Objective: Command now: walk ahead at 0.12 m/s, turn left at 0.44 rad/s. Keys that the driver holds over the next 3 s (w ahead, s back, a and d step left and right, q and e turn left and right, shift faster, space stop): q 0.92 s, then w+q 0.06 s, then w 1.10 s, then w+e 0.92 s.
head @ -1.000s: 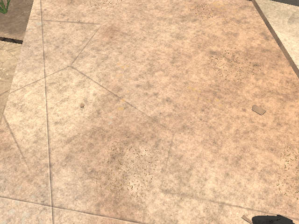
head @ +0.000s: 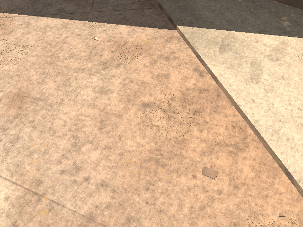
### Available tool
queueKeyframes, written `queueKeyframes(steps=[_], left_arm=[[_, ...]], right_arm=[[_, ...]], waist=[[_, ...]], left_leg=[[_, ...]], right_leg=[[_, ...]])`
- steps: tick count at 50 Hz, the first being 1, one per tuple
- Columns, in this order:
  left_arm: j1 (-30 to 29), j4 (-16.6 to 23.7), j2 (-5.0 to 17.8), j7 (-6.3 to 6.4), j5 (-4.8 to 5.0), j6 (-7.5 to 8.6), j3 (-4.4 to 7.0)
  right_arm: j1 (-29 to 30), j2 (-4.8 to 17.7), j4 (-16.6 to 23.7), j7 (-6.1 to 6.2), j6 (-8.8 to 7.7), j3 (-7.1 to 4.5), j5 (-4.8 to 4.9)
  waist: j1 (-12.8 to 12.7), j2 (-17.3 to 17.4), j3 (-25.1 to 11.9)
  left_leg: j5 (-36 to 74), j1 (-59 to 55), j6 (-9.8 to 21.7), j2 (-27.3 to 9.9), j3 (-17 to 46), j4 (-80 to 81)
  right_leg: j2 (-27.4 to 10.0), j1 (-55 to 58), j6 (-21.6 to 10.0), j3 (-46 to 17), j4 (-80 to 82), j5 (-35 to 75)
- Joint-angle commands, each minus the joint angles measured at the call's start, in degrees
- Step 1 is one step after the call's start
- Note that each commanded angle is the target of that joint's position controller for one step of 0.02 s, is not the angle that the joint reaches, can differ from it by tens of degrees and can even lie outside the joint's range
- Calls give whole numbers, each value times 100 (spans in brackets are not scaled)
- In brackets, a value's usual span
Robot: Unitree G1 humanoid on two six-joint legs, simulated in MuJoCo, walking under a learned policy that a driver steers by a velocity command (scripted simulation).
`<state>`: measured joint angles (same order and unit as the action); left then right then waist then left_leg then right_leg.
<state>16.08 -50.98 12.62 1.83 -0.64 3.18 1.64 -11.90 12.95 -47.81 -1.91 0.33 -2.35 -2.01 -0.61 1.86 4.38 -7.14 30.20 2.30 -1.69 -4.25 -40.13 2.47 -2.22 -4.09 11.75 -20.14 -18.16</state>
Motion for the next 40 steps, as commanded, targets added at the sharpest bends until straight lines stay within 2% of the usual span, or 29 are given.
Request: queueKeyframes(steps=[1, 2, 3, 4, 5, 6, 7, 8, 9, 10, 11, 13, 17, 20, 23, 25, 27, 28, 29, 30, 31, 32, 33, 34, 36, 38, 40], left_arm=[[77, 208, 936, 77, 11, -50, 251], [31, 225, 967, 85, 16, -89, 273], [-23, 248, 1015, 79, 20, -134, 295], [81, 431, 946, 60, 6, -138, 276], [371, 672, 468, 0, 45, -219, 181], [329, 559, 545, -4, -126, -328, 154], [-2, 621, 614, -12, -61, -355, 175], [-279, 655, 666, 3, -59, -340, 195], [-368, 699, 745, 11, -116, -354, 223], [-229, 663, 713, -3, -164, -411, 219], [-125, 636, 645, -14, -164, -468, 207], [-90, 667, 545, -17, -97, -520, 181], [-469, 833, 610, 18, -72, -575, 185], [-645, 935, 637, 30, -38, -543, 182], [-578, 980, 656, 57, 23, -465, 169], [-324, 967, 675, 81, 71, -403, 164], [194, 862, 685, 135, 70, -325, 169], [228, 879, 1057, 190, -7, -288, 252], [-95, 1069, 1698, 201, -107, -308, 384], [-452, 1141, 1619, 151, -175, -336, 384], [-629, 1232, 1171, 127, -141, -323, 259], [-871, 1264, 937, 105, -100, -315, 193], [-992, 1320, 888, 97, -80, -311, 173], [-971, 1360, 874, 102, -81, -310, 168], [-614, 1318, 907, 85, -94, -318, 190], [-203, 1213, 1015, 87, -78, -317, 244], [-26, 1155, 1121, 72, -83, -320, 297]], right_arm=[[-294, 438, 342, 5, -68, -115, -36], [-532, 487, 307, 24, -101, -150, -38], [-983, 570, 217, 58, -174, -197, -59], [-1382, 1204, 239, 137, -245, -362, -67], [-1304, 1820, 270, 177, -170, -527, 93], [-1306, 1626, 299, 164, -93, -517, 346], [-854, 1307, 393, 197, -9, -446, 273], [-444, 979, 454, 229, 74, -343, 215], [-191, 828, 521, 253, 113, -296, 223], [-74, 778, 558, 261, 125, -282, 192], [-97, 841, 560, 240, 111, -299, 162], [-177, 1019, 551, 201, 68, -360, 138], [-240, 1147, 605, 197, 142, -423, 102], [-224, 1190, 653, 179, 198, -458, 67], [-137, 1205, 697, 146, 227, -483, 39], [-13, 1193, 725, 118, 248, -491, 51], [209, 1146, 759, 123, 270, -482, 148], [136, 905, 815, 147, 252, -417, 204], [67, 608, 967, 168, 212, -357, 290], [59, 1073, 855, 207, 186, -462, 27], [-23, 1181, 762, 181, 185, -516, 0], [-221, 1110, 646, 143, 220, -515, 7], [-372, 1070, 583, 93, 275, -507, 10], [-456, 1038, 540, 34, 320, -489, 28], [-209, 979, 625, -26, 361, -438, 83], [120, 899, 757, -56, 385, -383, 105], [281, 844, 838, -79, 411, -340, 119]], waist=[[83, -743, -439], [185, -660, -565], [471, -343, -806], [626, 498, -1268], [241, 1386, -1711], [361, 501, -2004], [296, 271, -1246], [171, -69, -638], [66, -2, -444], [-13, 152, -524], [-33, 169, -673], [-23, 156, -854], [185, 463, -821], [271, 529, -744], [269, 581, -773], [170, 648, -794], [-146, 558, -760], [-78, -51, -674], [73, -1435, -601], [101, -1176, -367], [253, -746, -385], [421, -602, -340], [484, -801, -418], [427, -1004, -451], [185, -972, -487], [-63, -986, -524], [-176, -1077, -575]], left_leg=[[-520, -588, 259, 229, -172, 367], [-546, -877, 372, 346, -195, 660], [291, -1518, 529, 376, -67, 1308], [2960, -2589, 921, -681, 1344, 1427], [5687, -3506, 2158, -2098, 3456, 1475], [4372, -3269, 2267, -2043, 3306, 1654], [3013, -2605, 2116, -1770, 2917, 1885], [2023, -2012, 1772, -1383, 2538, 2182], [1553, -1714, 1501, -1062, 2300, 2310], [1514, -1530, 1372, -829, 2070, 2332], [1585, -1500, 1310, -739, 1981, 2306], [1408, -1572, 1239, -650, 2000, 2291], [-410, -1623, 1134, -573, 2468, 2504], [-986, -1590, 1072, -554, 2811, 2536], [-729, -1570, 1008, -537, 3096, 2423], [-401, -1506, 895, -496, 3309, 2335], [-627, -1097, 523, -229, 3263, 2114], [-1474, -615, 158, 209, 2875, 1597], [-2172, 339, -164, 1204, 1513, 213], [-2411, 339, -244, 990, 1069, -1083], [-2173, 6, -252, 811, 1147, -1743], [-1858, -91, -272, 780, 1092, -2179], [-1627, -29, -309, 759, 1014, -2529], [-1592, 104, -381, 739, 901, -2749], [-1583, 333, -524, 638, 732, -2582], [-1661, 504, -622, 535, 665, -2163], [-1793, 393, -640, 445, 586, -1716]], right_leg=[[-1696, 185, -466, -335, -748, 5495], [-1650, 174, -388, -289, -1335, 5460], [-1433, -53, -165, -131, -2322, 4921], [-947, -1069, 176, 2, -3981, 2751], [379, -2698, 430, -404, -5532, -2082], [-79, -2686, 446, -1411, -5772, -1965], [-199, -2962, 467, -1419, -5754, -1537], [-366, -3062, 494, -1425, -5274, -1097], [-444, -2979, 533, -1413, -4849, -785], [-403, -2734, 573, -1355, -4673, -583], [-323, -2592, 606, -1323, -4557, -494], [-280, -2527, 666, -1327, -4130, -471], [-269, -2642, 720, -1428, -3380, -386], [-192, -2522, 694, -1480, -2895, -404], [-39, -2136, 584, -1484, -2356, -546], [97, -1682, 447, -1473, -1722, -607], [137, -760, 274, -1429, -254, -6], [-619, -371, 94, -2162, 608, -283], [-2170, -198, -499, -3941, 1157, -685], [-2575, -976, -937, -3992, 996, 299], [-2288, -1215, -939, -3486, 778, 1094], [-1880, -1282, -754, -2811, 611, 1601], [-1586, -1063, -606, -2347, 488, 1915], [-1456, -849, -587, -2042, 369, 2400], [-1435, -347, -641, -1780, 191, 2983], [-1603, 198, -739, -1767, 64, 3335], [-1747, 425, -788, -1715, -20, 3462]])
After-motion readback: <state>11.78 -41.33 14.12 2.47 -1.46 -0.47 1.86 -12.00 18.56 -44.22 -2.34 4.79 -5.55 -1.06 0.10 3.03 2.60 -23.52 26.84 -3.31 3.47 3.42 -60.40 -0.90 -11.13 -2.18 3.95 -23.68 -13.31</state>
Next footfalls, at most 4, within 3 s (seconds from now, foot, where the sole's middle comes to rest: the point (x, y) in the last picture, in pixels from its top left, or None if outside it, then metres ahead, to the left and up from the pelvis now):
0.08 left None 0.15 0.08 -0.77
0.56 right None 0.14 -0.11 -0.77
1.02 left None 0.01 0.06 -0.77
1.52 right None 0.39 0.13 -0.77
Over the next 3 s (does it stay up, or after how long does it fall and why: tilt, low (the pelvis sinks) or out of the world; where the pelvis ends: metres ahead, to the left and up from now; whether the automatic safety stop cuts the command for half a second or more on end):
stays up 0.86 0.55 0.00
